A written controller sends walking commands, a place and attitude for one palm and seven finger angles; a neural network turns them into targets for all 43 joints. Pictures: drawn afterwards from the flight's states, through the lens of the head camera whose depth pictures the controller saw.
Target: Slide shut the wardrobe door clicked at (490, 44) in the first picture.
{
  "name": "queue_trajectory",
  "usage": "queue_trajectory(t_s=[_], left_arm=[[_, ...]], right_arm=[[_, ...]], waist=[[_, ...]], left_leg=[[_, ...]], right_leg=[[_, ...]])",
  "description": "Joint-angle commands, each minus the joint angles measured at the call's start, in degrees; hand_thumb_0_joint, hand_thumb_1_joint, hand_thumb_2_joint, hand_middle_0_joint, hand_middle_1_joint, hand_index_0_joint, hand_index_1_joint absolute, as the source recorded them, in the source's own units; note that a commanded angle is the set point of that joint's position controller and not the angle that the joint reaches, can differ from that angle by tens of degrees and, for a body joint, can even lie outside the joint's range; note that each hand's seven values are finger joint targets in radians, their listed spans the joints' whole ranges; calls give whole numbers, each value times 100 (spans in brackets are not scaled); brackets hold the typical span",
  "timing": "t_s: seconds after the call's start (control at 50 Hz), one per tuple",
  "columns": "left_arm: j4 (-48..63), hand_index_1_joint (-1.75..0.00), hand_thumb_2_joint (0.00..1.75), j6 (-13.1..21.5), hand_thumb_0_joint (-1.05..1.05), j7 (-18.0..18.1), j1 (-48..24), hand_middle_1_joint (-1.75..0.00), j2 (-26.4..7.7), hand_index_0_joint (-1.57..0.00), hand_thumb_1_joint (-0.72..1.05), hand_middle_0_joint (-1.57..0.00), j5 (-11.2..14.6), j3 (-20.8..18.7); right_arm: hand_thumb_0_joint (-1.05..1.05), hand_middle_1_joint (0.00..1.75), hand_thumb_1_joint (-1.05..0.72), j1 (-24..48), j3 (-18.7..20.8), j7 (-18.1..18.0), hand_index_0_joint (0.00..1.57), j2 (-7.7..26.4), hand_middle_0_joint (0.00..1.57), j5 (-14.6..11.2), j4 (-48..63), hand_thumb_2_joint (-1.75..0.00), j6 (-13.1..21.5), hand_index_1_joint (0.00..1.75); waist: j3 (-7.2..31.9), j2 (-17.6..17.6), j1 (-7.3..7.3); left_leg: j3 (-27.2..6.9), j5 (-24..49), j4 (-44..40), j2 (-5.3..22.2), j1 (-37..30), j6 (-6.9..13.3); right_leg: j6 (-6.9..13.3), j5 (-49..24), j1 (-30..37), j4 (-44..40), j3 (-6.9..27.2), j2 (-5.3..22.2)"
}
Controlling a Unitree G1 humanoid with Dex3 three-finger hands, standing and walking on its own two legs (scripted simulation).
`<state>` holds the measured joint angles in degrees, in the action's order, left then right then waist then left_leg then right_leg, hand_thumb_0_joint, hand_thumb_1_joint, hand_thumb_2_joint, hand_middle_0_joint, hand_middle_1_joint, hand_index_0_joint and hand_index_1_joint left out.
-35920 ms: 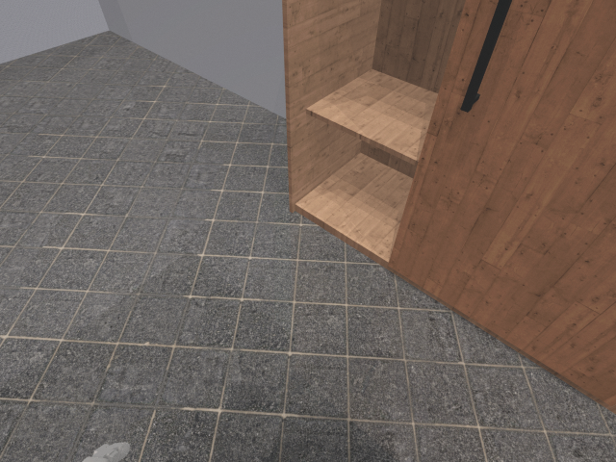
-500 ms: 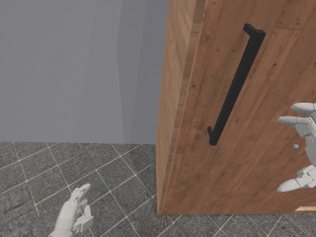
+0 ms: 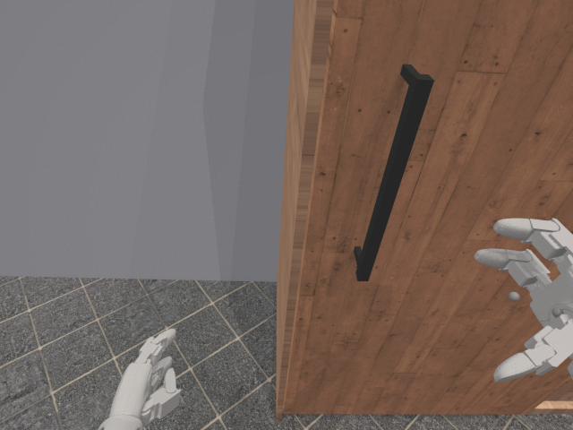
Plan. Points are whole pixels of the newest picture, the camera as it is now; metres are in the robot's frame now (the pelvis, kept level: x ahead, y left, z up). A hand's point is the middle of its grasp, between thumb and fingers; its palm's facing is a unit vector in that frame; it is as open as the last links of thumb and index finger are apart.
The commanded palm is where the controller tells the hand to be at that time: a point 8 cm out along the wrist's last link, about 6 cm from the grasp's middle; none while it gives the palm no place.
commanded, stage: draw the hand back to the body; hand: right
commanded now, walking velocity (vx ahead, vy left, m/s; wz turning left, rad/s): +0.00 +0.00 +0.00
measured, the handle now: (382, 190) +0.39 -0.13 +0.20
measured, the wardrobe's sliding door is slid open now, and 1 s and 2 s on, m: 0.00 0.00 0.00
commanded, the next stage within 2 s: step back with the hand held close in 1.28 s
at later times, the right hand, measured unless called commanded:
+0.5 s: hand (532, 324) +0.19 -0.25 +0.17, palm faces +0.40 +0.87 -0.30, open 12.8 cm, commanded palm +0.14 -0.29 +0.19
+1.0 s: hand (533, 333) +0.18 -0.25 +0.17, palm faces +0.44 +0.82 -0.37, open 8.0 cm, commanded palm +0.14 -0.28 +0.19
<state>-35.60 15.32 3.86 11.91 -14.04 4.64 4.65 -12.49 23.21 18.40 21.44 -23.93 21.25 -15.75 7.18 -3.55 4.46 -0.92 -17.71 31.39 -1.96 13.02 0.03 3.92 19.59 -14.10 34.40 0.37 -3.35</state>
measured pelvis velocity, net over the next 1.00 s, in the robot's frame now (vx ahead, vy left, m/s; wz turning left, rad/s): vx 0.00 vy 0.02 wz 0.01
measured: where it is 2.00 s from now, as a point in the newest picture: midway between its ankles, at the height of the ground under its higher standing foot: outside the picture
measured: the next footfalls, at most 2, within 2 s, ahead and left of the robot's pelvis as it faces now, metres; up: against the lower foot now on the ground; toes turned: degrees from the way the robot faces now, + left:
none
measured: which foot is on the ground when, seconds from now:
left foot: down 0.00-1.00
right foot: down 0.00-1.00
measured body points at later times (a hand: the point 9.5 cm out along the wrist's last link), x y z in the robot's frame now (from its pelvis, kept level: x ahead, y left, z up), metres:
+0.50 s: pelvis -0.02 +0.00 +0.01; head -0.04 +0.01 +0.46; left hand +0.16 +0.22 -0.08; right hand +0.16 -0.29 +0.19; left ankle -0.01 +0.13 -0.73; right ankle -0.01 -0.07 -0.73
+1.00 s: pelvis +0.00 +0.02 +0.01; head -0.03 +0.03 +0.46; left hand +0.19 +0.24 -0.07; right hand +0.15 -0.29 +0.19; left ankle -0.01 +0.13 -0.73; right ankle -0.01 -0.07 -0.73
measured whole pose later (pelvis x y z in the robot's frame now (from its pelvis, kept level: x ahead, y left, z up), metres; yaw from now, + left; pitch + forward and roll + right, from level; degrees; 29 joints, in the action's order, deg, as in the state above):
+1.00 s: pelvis +0.00 +0.02 +0.01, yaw +0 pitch -4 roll +1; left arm -37.3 6.9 3.5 10.7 -13.5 0.5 0.3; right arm -26.0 19.0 -4.3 20.7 -5.1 21.2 6.1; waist 1.0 -3.6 5.0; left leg -1.1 -14.0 24.3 -3.1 6.4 1.3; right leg 2.8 16.4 -7.6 27.8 0.5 -2.0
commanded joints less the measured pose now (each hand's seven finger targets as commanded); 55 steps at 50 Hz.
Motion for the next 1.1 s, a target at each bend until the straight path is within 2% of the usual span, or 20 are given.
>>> queue_trajectory(t_s=[0.0, 0.08, 0.14, 0.16, 0.18, 0.2, 0.22, 0.24, 0.26, 0.38, 0.44, 0.5, 0.58, 0.68, 0.76, 0.82, 0.88, 0.94, 1.06, 1.08], left_arm=[[831, -30, 90, 226, 0, 53, -950, -30, -714, -20, 90, -20, 4, -272], [873, -30, 90, 94, 0, 151, -1081, -30, -706, -20, 90, -20, -19, -254], [911, -30, 90, 89, 0, 181, -1135, -30, -645, -20, 90, -20, -58, -219], [890, -30, 90, 84, 0, 179, -1179, -30, -631, -20, 90, -20, -67, -186], [886, -30, 90, 90, 0, 179, -1151, -30, -614, -20, 90, -20, -72, -180], [959, -30, 90, 126, 0, 44, -1039, -30, -596, -20, 90, -20, -379, -283], [788, -30, 90, 90, 0, 6, -925, -30, -564, -20, 90, -20, -410, -284], [768, -30, 90, -23, 0, -40, -916, -30, -553, -20, 90, -20, -380, -278], [761, -30, 90, -161, 0, -66, -892, -30, -588, -20, 90, -20, -370, -329], [782, -30, 90, -406, 0, -77, -934, -30, -567, -20, 90, -20, -385, -429], [798, -30, 90, -354, 0, -51, -921, -30, -566, -20, 90, -20, -403, -478], [753, -30, 90, -345, 0, -12, -920, -30, -594, -20, 90, -20, -418, -541], [666, -30, 90, -360, 0, -22, -902, -30, -574, -20, 90, -20, -404, -571], [666, -30, 90, -478, 0, -52, -844, -30, -576, -20, 90, -20, -390, -622], [702, -30, 90, -489, 0, -48, -829, -30, -575, -20, 90, -20, -401, -649], [723, -30, 90, -521, 0, -32, -833, -30, -555, -20, 90, -20, -407, -659], [723, -30, 90, -544, 0, -4, -838, -30, -539, -20, 90, -20, -422, -648], [726, -30, 90, -543, 0, 8, -856, -30, -522, -20, 90, -20, -425, -634], [720, -30, 90, -559, 0, 30, -841, -30, -528, -20, 90, -20, -448, -630], [720, -30, 90, -562, 0, 20, -865, -30, -520, -20, 90, -20, -446, -622]], right_arm=[[0, 115, 55, 1338, 39, -165, 25, 733, 25, 131, 923, -20, -12, 115], [0, 115, 55, 1841, -5, -214, 25, 1016, 25, 365, 1303, -20, -114, 115], [0, 109, 44, 1860, 98, -215, 25, 1124, 25, 368, 1543, -25, 97, 109], [0, 107, 41, 1815, 124, -224, 25, 1135, 25, 354, 1642, -27, 187, 107], [0, 104, 37, 1751, 183, -229, 24, 1147, 24, 319, 1664, -29, 272, 104], [0, 102, 33, 1756, 243, -1215, 24, 1540, 24, 1307, 2257, -31, 1058, 102], [0, 100, 30, 896, -1, -1604, 24, 952, 24, 1335, 1382, -32, 1264, 100], [0, 98, 26, 414, -161, -1746, 24, 642, 24, 1344, 1073, -34, 1349, 98], [0, 96, 22, 248, -22, -1880, 24, 765, 24, 1436, 1029, -36, 1483, 96], [0, 83, 1, 402, -131, -2254, 23, 838, 23, 1746, 1291, -46, 2151, 83], [0, 77, -10, 292, -124, -2368, 23, 928, 23, 1835, 1505, -51, 2348, 77], [0, 70, -21, -13, 91, -2428, 22, 1077, 22, 1863, 1381, -57, 2427, 70], [0, 62, -36, -334, 174, -2426, 22, 1046, 22, 1895, 1204, -64, 2519, 62], [0, 51, -54, -717, 207, -2368, 21, 952, 21, 1852, 951, -73, 2557, 51], [0, 43, -68, -785, 296, -2365, 21, 1065, 21, 1868, 1163, -80, 2604, 43], [0, 36, -79, -814, 310, -2363, 20, 1055, 20, 1857, 1180, -85, 2585, 36], [0, 30, -90, -747, 363, -2383, 20, 1116, 20, 1869, 1208, -90, 2573, 30], [0, 30, -90, -561, 254, -2392, 20, 1049, 20, 1893, 1278, -90, 2550, 30], [0, 30, -90, -611, 247, -2404, 20, 1047, 20, 1895, 1166, -90, 2478, 30], [0, 30, -90, -558, 200, -2402, 20, 1009, 20, 1902, 1242, -90, 2483, 30]], waist=[[-211, -214, -106], [-36, -363, -115], [267, -185, -63], [318, -463, -41], [367, -454, -39], [-121, -462, 62], [-357, -36, -40], [-556, 231, -67], [-526, 443, -22], [-211, -484, -84], [2, -304, -74], [-41, 246, -49], [-359, -135, -21], [-556, 183, -23], [-326, -44, 2], [-314, 154, -21], [-352, 24, -28], [-389, -123, -56], [-356, 128, -42], [-349, -29, -50]], left_leg=[[407, 1126, -321, 48, 663, 151], [335, 694, -410, 81, 484, 176], [357, 649, -394, 66, 327, 175], [339, 663, -400, 58, 290, 187], [365, 691, -390, 66, 257, 193], [107, 593, -657, 62, 193, 235], [153, 484, -611, 120, 210, 270], [147, 438, -631, 142, 218, 264], [110, 399, -700, 144, 64, 281], [-22, 471, -808, 260, -214, 273], [-13, 605, -818, 260, -353, 272], [-33, 732, -911, 265, -424, 264], [-51, 906, -949, 281, -397, 282], [-70, 1088, -1017, 279, -388, 260], [-77, 1243, -1006, 293, -470, 246], [-133, 1291, -1065, 287, -449, 230], [-167, 1297, -1121, 295, -457, 235], [-174, 1233, -1146, 290, -399, 232], [-158, 1301, -1172, 289, -499, 221], [-166, 1324, -1165, 299, -495, 224]], right_leg=[[-570, -1818, 509, -690, 575, 577], [-505, -1173, 557, -861, 680, 522], [-498, -1160, 712, -890, 761, 525], [-516, -1170, 784, -883, 728, 516], [-549, -1185, 793, -908, 765, 519], [-536, -854, 318, -960, 731, 451], [-580, -464, 151, -1091, 781, 548], [-551, -266, 9, -1151, 760, 582], [-495, -214, -24, -1197, 732, 624], [-417, -221, 291, -1240, 508, 598], [-396, -489, 474, -1258, 510, 594], [-312, -877, 496, -1157, 394, 581], [-372, -1192, 515, -1160, 314, 578], [-344, -1428, 518, -1121, 223, 589], [-319, -1574, 680, -1088, 179, 575], [-280, -1568, 716, -1055, 134, 558], [-256, -1534, 733, -1043, 99, 520], [-264, -1508, 811, -1057, 113, 513], [-233, -1558, 847, -1072, 107, 502], [-243, -1582, 869, -1081, 105, 505]])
